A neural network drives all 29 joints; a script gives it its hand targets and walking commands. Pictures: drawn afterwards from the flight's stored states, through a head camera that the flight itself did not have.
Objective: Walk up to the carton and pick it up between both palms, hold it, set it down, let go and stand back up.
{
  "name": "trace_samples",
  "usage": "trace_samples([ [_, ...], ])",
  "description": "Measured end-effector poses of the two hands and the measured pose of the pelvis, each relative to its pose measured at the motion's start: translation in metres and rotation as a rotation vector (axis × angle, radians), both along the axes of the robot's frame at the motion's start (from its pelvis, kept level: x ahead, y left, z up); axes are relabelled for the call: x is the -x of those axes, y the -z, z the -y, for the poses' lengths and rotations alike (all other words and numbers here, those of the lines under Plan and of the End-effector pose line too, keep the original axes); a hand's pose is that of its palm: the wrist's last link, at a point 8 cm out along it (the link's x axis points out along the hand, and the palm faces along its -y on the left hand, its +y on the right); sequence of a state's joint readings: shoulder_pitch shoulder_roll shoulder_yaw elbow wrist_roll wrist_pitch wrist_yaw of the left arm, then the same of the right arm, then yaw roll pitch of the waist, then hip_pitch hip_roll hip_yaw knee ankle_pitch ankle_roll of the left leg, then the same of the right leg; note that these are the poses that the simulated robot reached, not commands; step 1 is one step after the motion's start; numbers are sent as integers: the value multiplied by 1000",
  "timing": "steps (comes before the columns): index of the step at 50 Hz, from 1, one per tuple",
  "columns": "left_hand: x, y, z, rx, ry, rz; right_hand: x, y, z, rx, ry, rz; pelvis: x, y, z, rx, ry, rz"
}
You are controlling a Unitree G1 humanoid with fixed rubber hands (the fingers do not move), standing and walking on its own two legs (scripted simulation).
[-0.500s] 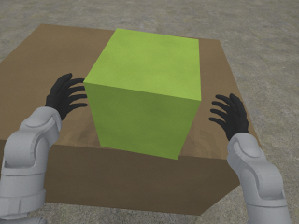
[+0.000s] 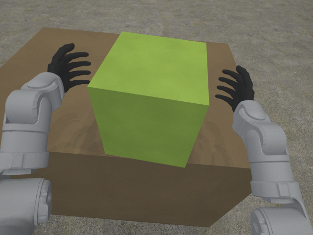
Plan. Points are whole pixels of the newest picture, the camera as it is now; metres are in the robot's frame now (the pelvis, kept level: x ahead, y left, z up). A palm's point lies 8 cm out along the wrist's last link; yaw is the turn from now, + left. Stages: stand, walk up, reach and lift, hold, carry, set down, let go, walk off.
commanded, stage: reach and lift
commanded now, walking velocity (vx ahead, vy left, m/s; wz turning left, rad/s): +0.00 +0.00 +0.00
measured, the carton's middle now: (153, 100) +0.46 +0.02 +0.10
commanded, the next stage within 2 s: none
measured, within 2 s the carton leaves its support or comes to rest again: neither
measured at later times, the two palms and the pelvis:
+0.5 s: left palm (73, 57) +0.45 +0.21 +0.23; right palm (241, 83) +0.43 -0.18 +0.20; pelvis +0.00 +0.00 +0.00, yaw +0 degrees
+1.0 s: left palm (72, 89) +0.44 +0.23 +0.14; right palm (242, 105) +0.42 -0.21 +0.14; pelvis +0.00 +0.00 +0.00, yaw +0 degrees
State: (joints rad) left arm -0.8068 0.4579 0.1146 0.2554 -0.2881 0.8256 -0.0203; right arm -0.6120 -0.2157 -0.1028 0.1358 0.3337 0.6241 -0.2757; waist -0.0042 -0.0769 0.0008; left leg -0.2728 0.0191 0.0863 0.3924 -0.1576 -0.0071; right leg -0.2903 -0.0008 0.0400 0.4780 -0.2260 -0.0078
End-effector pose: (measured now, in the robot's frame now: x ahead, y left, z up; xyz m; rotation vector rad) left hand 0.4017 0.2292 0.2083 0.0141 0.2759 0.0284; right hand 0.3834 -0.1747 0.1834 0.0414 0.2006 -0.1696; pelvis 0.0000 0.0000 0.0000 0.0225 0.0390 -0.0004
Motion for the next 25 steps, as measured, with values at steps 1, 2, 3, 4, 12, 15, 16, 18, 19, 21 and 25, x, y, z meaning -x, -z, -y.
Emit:
trace_samples([
  [1, -3, -2, 2, -2, 4, 1, -2, -1, 1, -3, 3, -3, 0, 0, 0, 0, 0, 0],
  [2, -5, -4, 4, -3, 9, 3, -5, -2, 1, -5, 4, -7, 0, 0, 0, 0, 0, 0],
  [3, -8, -6, 6, -6, 15, 4, -7, -3, 1, -6, 4, -9, 0, 0, 0, 0, 0, 0],
  [4, -11, -8, 9, -6, 21, 5, -9, -5, 1, -7, 3, -9, 0, 0, 0, 0, 0, 0],
  [12, -33, -20, 22, -6, 36, 3, -27, -16, 4, -16, 4, -16, 0, 0, 0, 0, 0, 0],
  [15, -38, -25, 24, -7, 35, 13, -31, -19, 4, -18, 7, -13, -1, 0, 0, 0, 0, -1],
  [16, -39, -26, 24, -4, 33, 14, -32, -19, 4, -18, 8, -14, -1, 0, 0, 0, 0, -1],
  [18, -43, -27, 23, 1, 24, 4, -35, -20, 4, -19, 10, -21, 0, 0, 0, 0, 0, -1],
  [19, -44, -27, 23, 0, 20, 2, -37, -21, 3, -20, 11, -23, 0, 0, 0, 0, 0, -1],
  [21, -47, -28, 24, -5, 17, 3, -39, -22, 3, -22, 14, -26, -1, 0, 0, 0, 0, -1],
  [25, -50, -22, 21, -5, 3, -8, -42, -19, 4, -26, 26, -36, -1, 0, 0, 0, 0, -1],
])
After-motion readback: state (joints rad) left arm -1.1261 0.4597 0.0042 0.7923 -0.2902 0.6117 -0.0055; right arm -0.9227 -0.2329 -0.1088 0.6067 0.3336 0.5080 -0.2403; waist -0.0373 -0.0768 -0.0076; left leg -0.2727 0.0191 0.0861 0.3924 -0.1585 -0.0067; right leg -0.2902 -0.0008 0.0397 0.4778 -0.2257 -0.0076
